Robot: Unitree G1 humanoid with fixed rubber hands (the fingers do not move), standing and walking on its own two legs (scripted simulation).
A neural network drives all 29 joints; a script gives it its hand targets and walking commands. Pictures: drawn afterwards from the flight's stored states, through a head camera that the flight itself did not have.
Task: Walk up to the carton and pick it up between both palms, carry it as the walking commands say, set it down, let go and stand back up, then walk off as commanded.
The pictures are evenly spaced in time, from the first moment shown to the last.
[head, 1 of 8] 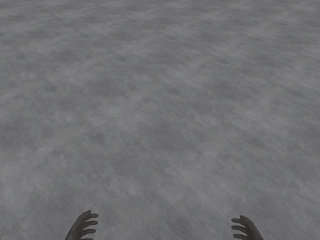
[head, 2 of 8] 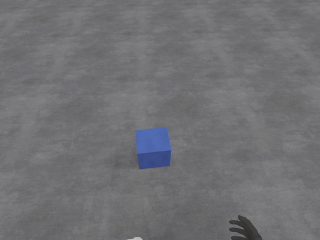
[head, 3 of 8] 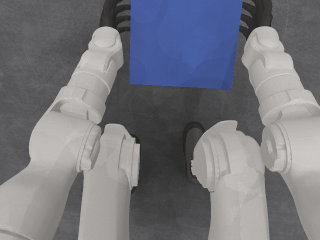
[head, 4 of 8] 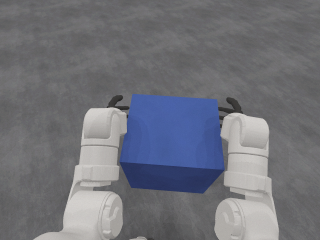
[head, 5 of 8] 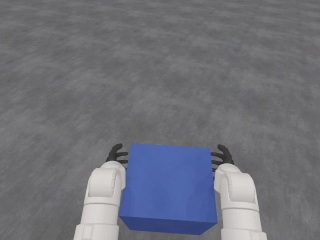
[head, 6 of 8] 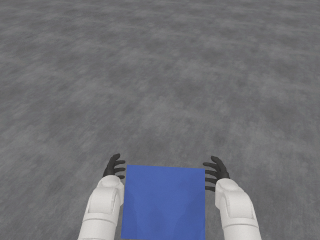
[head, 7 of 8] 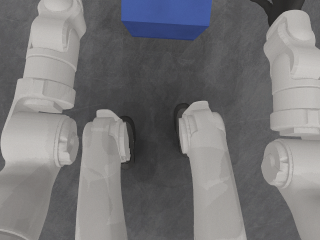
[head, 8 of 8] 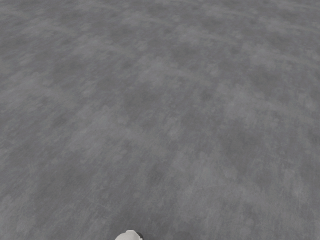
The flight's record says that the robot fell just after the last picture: no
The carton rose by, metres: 0.71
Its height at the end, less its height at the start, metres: +0.00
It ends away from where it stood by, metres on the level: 1.44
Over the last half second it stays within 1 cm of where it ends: yes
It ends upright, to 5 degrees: yes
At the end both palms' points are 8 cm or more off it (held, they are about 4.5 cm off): yes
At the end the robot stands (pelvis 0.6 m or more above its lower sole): yes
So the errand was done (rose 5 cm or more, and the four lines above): yes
